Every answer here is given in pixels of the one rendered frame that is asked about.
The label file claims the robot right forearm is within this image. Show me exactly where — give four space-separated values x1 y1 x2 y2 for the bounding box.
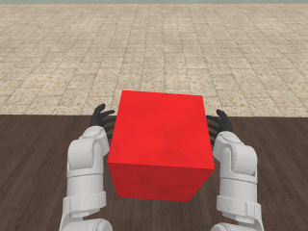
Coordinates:
212 131 265 231

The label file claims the carton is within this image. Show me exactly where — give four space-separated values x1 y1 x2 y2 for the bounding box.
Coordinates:
107 90 215 202

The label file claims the robot left upper arm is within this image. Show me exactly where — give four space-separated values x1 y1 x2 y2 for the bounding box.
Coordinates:
63 218 114 231

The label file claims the robot left hand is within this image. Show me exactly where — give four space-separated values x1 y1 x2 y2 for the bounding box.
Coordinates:
90 103 116 140

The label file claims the robot right hand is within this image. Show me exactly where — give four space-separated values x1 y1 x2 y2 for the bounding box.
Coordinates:
206 109 232 145

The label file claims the robot left forearm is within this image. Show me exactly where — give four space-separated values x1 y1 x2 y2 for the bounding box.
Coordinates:
59 125 110 231

